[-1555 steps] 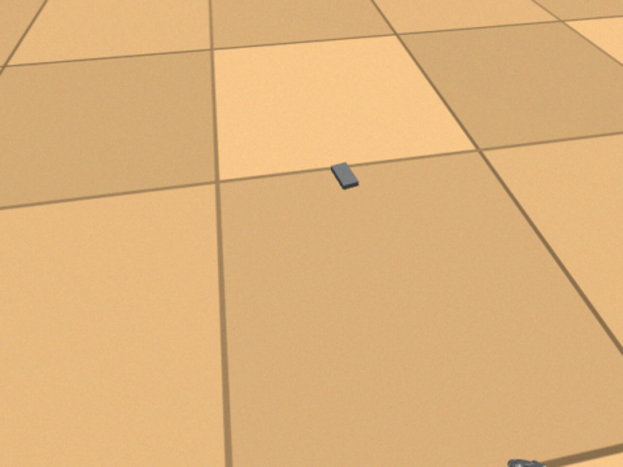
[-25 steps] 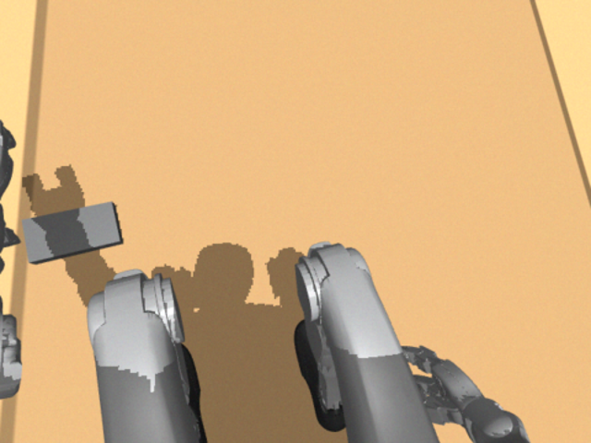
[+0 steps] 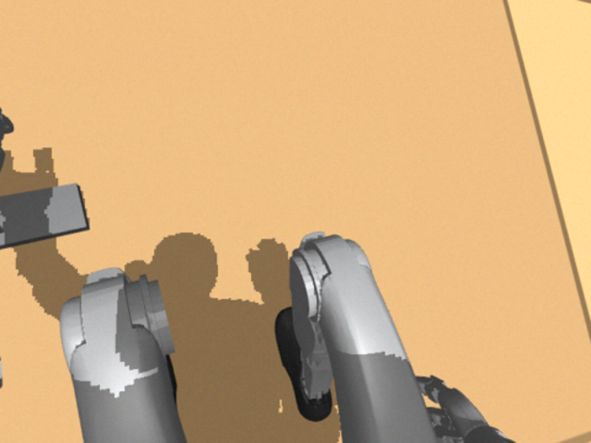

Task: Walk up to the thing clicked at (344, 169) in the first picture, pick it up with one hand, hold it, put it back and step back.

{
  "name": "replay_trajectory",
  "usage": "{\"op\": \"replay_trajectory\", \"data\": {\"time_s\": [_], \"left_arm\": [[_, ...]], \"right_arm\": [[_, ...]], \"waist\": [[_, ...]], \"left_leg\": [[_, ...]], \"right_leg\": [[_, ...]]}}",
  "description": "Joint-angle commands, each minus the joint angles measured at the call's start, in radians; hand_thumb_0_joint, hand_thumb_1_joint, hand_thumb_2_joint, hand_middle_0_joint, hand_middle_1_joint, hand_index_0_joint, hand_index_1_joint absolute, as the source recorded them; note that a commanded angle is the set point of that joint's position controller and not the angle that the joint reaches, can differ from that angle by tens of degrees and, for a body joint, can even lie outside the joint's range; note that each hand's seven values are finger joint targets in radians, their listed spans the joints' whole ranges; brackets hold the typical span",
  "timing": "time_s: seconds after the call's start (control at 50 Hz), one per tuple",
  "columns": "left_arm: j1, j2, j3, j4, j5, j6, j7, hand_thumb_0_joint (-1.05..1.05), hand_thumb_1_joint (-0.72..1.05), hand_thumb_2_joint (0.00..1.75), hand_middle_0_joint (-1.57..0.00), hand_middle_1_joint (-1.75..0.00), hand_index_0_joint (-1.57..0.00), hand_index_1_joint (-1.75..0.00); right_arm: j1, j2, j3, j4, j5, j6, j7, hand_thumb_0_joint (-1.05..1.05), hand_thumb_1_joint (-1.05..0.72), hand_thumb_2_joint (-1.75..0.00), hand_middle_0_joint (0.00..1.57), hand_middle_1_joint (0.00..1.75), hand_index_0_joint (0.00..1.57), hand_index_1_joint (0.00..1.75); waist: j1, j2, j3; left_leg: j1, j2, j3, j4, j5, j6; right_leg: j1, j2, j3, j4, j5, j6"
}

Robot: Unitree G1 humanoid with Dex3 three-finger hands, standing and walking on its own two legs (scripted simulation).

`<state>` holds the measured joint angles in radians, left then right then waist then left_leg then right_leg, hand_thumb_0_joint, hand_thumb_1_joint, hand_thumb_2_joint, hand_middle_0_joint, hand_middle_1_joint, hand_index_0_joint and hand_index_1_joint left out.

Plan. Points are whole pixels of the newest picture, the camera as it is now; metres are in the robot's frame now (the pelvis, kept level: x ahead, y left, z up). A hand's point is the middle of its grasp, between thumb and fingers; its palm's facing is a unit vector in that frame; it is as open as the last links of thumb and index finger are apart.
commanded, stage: home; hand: left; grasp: from above
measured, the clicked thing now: (33, 216) +0.44 +0.32 -0.30
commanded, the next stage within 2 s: none
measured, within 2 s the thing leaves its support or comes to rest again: neither
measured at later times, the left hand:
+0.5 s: hand out of the picture +0.35 +0.30 -0.01, palm faces -0.28 -0.50 -0.82, open 8.9 cm
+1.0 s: hand out of the picture +0.24 +0.24 +0.22, palm faces +0.14 -0.93 -0.35, open 7.4 cm
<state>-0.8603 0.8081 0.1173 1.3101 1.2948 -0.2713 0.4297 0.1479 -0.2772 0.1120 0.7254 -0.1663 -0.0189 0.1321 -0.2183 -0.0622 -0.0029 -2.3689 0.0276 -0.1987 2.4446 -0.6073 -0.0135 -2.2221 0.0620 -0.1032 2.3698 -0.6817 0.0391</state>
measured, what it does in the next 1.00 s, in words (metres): rises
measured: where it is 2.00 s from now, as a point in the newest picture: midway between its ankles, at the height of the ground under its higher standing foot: (239, 402)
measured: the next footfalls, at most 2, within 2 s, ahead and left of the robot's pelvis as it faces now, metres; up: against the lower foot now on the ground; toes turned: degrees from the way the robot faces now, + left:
none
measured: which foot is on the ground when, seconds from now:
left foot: down 0.00-1.00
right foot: down 0.00-1.00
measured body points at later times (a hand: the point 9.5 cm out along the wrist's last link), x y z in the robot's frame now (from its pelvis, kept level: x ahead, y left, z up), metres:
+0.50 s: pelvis +0.01 +0.00 +0.11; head +0.19 +0.05 +0.52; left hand +0.36 +0.33 +0.04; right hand +0.16 -0.26 -0.01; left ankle +0.09 +0.13 -0.28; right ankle +0.11 -0.13 -0.28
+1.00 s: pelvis +0.05 +0.00 +0.31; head +0.14 +0.04 +0.74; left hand +0.23 +0.29 +0.24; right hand +0.28 -0.19 +0.22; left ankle +0.09 +0.13 -0.28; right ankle +0.10 -0.13 -0.28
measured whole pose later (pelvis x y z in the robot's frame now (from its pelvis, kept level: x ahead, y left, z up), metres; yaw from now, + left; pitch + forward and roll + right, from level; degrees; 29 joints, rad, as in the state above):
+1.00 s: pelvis +0.05 +0.00 +0.31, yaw +10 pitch +22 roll -4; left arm 0.20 0.30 0.04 0.11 0.05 0.35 0.07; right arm 0.15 -0.20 0.04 0.54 0.04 -0.11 -0.08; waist -0.05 0.03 -0.19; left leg -1.27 0.04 -0.08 1.45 -0.56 -0.02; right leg -1.17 0.01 -0.06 1.40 -0.61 0.02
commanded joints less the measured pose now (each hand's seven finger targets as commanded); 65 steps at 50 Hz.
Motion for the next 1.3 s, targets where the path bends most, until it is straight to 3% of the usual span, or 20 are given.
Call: {"op": "replay_trajectory", "data": {"time_s": [0.0, 0.04, 0.06, 0.1, 0.16, 0.2, 0.28, 0.34, 0.38, 0.46, 0.5, 0.54, 0.6, 0.74, 0.84, 0.94, 1.0, 1.04, 1.16, 1.28], "left_arm": [[-0.346, 0.229, 0.004, -0.114, -0.048, 0.094, 0.056, 0.0, -0.41, 0.9, -0.14, -0.91, -0.15, -0.89], [-0.288, 0.189, -0.023, -0.018, -0.079, 0.133, 0.028, 0.0, -0.41, 0.9, -0.11, -0.93, -0.13, -0.91], [-0.291, 0.188, -0.03, -0.01, -0.1, 0.144, 0.013, 0.0, -0.33, 0.82, -0.19, -0.85, -0.2, -0.83], [-0.259, 0.18, -0.028, -0.023, -0.128, 0.164, -0.027, 0.0, -0.21, 0.87, -0.24, -0.69, -0.21, -0.67], [-0.222, 0.142, -0.027, -0.109, -0.21, 0.17, -0.099, 0.0, 0.03, 0.87, -0.22, -0.54, -0.21, -0.55], [-0.189, 0.153, 0.0, -0.226, -0.263, 0.162, -0.142, 0.0, 0.19, 0.85, -0.21, -0.47, -0.2, -0.48], [-0.011, 0.11, 0.037, -0.549, -0.396, 0.169, -0.212, 0.0, 0.51, 0.79, -0.19, -0.31, -0.18, -0.31], [0.106, 0.043, 0.042, -0.734, -0.516, 0.204, -0.249, 0.0, 0.75, 0.85, -0.19, -0.29, -0.19, -0.29], [0.197, -0.01, 0.038, -0.767, -0.581, 0.232, -0.273, 0.0, 0.9, 0.9, -0.2, -0.3, -0.2, -0.3], [0.327, -0.088, 0.006, -0.906, -0.702, 0.284, -0.33, 0.0, 0.9, 0.9, -0.2, -0.3, -0.2, -0.3], [0.364, -0.097, 0.012, -0.995, -0.761, 0.308, -0.346, 0.0, 0.9, 0.9, -0.2, -0.3, -0.2, -0.3], [0.442, -0.158, -0.023, -1.049, -0.823, 0.335, -0.361, 0.0, 0.9, 0.9, -0.2, -0.3, -0.2, -0.3], [0.563, -0.208, -0.032, -1.093, -0.898, 0.377, -0.372, 0.0, 0.9, 0.9, -0.2, -0.3, -0.2, -0.3], [0.712, -0.266, -0.011, -1.254, -1.067, 0.458, -0.362, 0.0, 0.9, 0.9, -0.2, -0.3, -0.2, -0.3], [0.869, -0.328, -0.014, -1.356, -1.185, 0.523, -0.351, 0.0, 0.9, 0.9, -0.2, -0.3, -0.2, -0.3], [1.023, -0.378, 0.003, -1.412, -1.265, 0.602, -0.34, 0.0, 0.9, 0.9, -0.2, -0.3, -0.2, -0.3], [1.091, -0.427, -0.006, -1.464, -1.317, 0.641, -0.341, 0.0, 0.9, 0.9, -0.2, -0.3, -0.2, -0.3], [1.154, -0.441, 0.004, -1.488, -1.339, 0.658, -0.343, 0.0, 0.9, 0.9, -0.2, -0.3, -0.2, -0.3], [1.299, -0.477, 0.005, -1.574, -1.369, 0.688, -0.354, 0.0, 0.9, 0.9, -0.2, -0.3, -0.2, -0.3], [1.392, -0.498, -0.017, -1.631, -1.355, 0.695, -0.374, 0.0, 0.9, 0.9, -0.2, -0.3, -0.2, -0.3]], "right_arm": [[0.146, -0.26, -0.106, -0.019, 0.015, -0.025, -0.01, 0.0, -0.89, -0.89, 0.2, 0.3, 0.2, 0.3], [0.15, -0.252, -0.105, -0.003, 0.018, -0.027, -0.012, 0.0, -0.88, -0.89, 0.2, 0.3, 0.2, 0.3], [0.159, -0.25, -0.098, -0.005, 0.02, -0.031, -0.012, 0.0, -0.89, -0.9, 0.2, 0.3, 0.2, 0.3], [0.176, -0.245, -0.107, -0.008, 0.03, -0.034, -0.008, 0.0, -0.89, -0.89, 0.2, 0.3, 0.2, 0.3], [0.187, -0.229, -0.116, -0.026, 0.049, -0.04, 0.001, 0.0, -0.89, -0.9, 0.2, 0.3, 0.2, 0.3], [0.193, -0.221, -0.132, -0.043, 0.065, -0.039, 0.003, 0.0, -0.89, -0.9, 0.2, 0.3, 0.2, 0.3], [0.179, -0.212, -0.179, -0.094, 0.109, -0.026, -0.002, 0.0, -0.9, -0.9, 0.2, 0.3, 0.2, 0.3], [0.144, -0.197, -0.192, -0.122, 0.132, -0.012, -0.022, 0.0, -0.9, -0.9, 0.2, 0.3, 0.2, 0.3], [0.127, -0.179, -0.194, -0.124, 0.147, -0.004, -0.038, 0.0, -0.9, -0.9, 0.2, 0.3, 0.2, 0.3], [0.089, -0.173, -0.204, -0.151, 0.164, -0.003, -0.071, 0.0, -0.9, -0.9, 0.2, 0.3, 0.2, 0.3], [0.067, -0.168, -0.203, -0.175, 0.172, -0.008, -0.086, 0.0, -0.9, -0.9, 0.2, 0.3, 0.2, 0.3], [0.042, -0.16, -0.199, -0.195, 0.18, -0.021, -0.101, 0.0, -0.9, -0.9, 0.2, 0.3, 0.2, 0.3], [0.011, -0.159, -0.196, -0.209, 0.189, -0.047, -0.127, 0.0, -0.9, -0.9, 0.2, 0.3, 0.2, 0.3], [-0.041, -0.133, -0.17, -0.259, 0.203, -0.092, -0.17, 0.0, -0.9, -0.9, 0.2, 0.3, 0.2, 0.3], [-0.022, -0.104, -0.156, -0.292, 0.209, -0.115, -0.196, 0.0, -0.9, -0.9, 0.2, 0.3, 0.2, 0.3], [0.02, -0.082, -0.134, -0.308, 0.212, -0.133, -0.235, 0.0, -0.9, -0.9, 0.2, 0.3, 0.2, 0.3], [0.04, -0.069, -0.124, -0.309, 0.211, -0.151, -0.267, 0.0, -0.9, -0.9, 0.2, 0.3, 0.2, 0.3], [0.055, -0.064, -0.118, -0.313, 0.21, -0.164, -0.285, 0.0, -0.9, -0.9, 0.2, 0.3, 0.2, 0.3], [0.098, -0.044, -0.118, -0.344, 0.202, -0.196, -0.321, 0.0, -0.9, -0.9, 0.2, 0.3, 0.2, 0.3], [0.1, -0.041, -0.124, -0.362, 0.186, -0.223, -0.331, 0.0, -0.9, -0.9, 0.2, 0.3, 0.2, 0.3]], "waist": [[0.016, 0.491, -0.743], [0.014, 0.385, -0.654], [0.008, 0.357, -0.626], [0.038, 0.321, -0.684], [0.052, 0.29, -0.741], [0.086, 0.281, -0.823], [0.154, 0.302, -0.941], [0.153, 0.234, -0.883], [0.151, 0.183, -0.826], [0.158, 0.181, -0.753], [0.166, 0.185, -0.755], [0.161, 0.176, -0.701], [0.162, 0.201, -0.633], [0.155, 0.242, -0.533], [0.151, 0.222, -0.546], [0.151, 0.177, -0.496], [0.134, 0.159, -0.462], [0.145, 0.156, -0.432], [0.153, 0.134, -0.347], [0.168, 0.134, -0.268]], "left_leg": [[0.654, 0.014, 0.116, -0.322, 0.03, 0.015], [0.574, 0.006, 0.12, -0.325, 0.008, 0.028], [0.543, 0.003, 0.122, -0.32, 0.016, 0.034], [0.571, -0.001, 0.124, -0.331, 0.055, 0.037], [0.602, -0.004, 0.127, -0.351, 0.095, 0.041], [0.617, -0.007, 0.141, -0.365, 0.115, 0.044], [0.743, -0.008, 0.155, -0.463, 0.115, 0.037], [0.734, -0.008, 0.159, -0.522, 0.089, 0.048], [0.733, -0.006, 0.152, -0.557, 0.077, 0.052], [0.85, 0.007, 0.121, -0.673, 0.044, 0.049], [0.906, 0.009, 0.12, -0.726, 0.014, 0.047], [0.948, 0.011, 0.111, -0.798, -0.043, 0.044], [1.038, 0.017, 0.088, -0.895, -0.072, 0.036], [1.213, 0.012, 0.058, -1.086, -0.111, 0.029], [1.364, 0.003, 0.087, -1.183, 0.001, 0.027], [1.479, -0.001, 0.092, -1.289, 0.133, 0.024], [1.534, -0.007, 0.121, -1.33, 0.236, 0.026], [1.589, -0.009, 0.122, -1.38, 0.277, 0.023], [1.708, -0.017, 0.141, -1.488, 0.39, 0.024], [1.774, -0.014, 0.139, -1.567, 0.399, 0.019]], "right_leg": [[0.195, 0.024, -0.086, -0.281, 0.139, -0.083], [0.19, 0.025, -0.084, -0.305, 0.128, -0.078], [0.212, 0.026, -0.08, -0.315, 0.138, -0.074], [0.268, 0.025, -0.073, -0.321, 0.165, -0.075], [0.361, 0.024, -0.062, -0.345, 0.192, -0.069], [0.444, 0.021, -0.041, -0.37, 0.198, -0.066], [0.529, 0.013, -0.016, -0.451, 0.189, -0.071], [0.575, 0.015, 0.007, -0.542, 0.182, -0.064], [0.598, 0.012, 0.012, -0.577, 0.184, -0.061], [0.631, -0.001, 0.016, -0.65, 0.155, -0.064], [0.687, -0.003, 0.025, -0.703, 0.121, -0.064], [0.712, -0.005, 0.029, -0.759, 0.072, -0.065], [0.74, -0.011, 0.029, -0.803, 0.068, -0.065], [0.865, -0.018, 0.048, -0.952, 0.047, -0.062], [1.046, -0.025, 0.059, -1.091, 0.12, -0.062], [1.226, -0.026, 0.061, -1.225, 0.225, -0.057], [1.336, -0.024, 0.061, -1.311, 0.313, -0.052], [1.392, -0.026, 0.058, -1.353, 0.345, -0.052], [1.532, -0.025, 0.052, -1.491, 0.452, -0.044], [1.579, -0.021, 0.031, -1.546, 0.442, -0.046]]}}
